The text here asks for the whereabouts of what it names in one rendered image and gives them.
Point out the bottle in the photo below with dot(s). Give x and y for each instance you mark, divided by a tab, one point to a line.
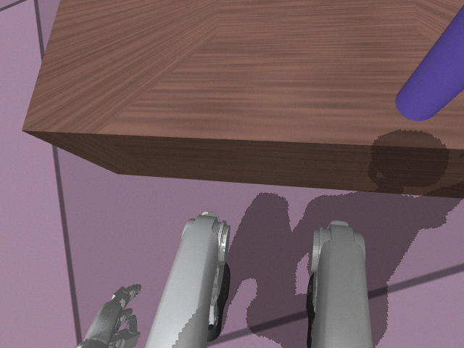
439	78

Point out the left robot hand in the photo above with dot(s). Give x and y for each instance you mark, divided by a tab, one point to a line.
111	316

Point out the left robot foot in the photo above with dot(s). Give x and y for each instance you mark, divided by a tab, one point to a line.
214	330

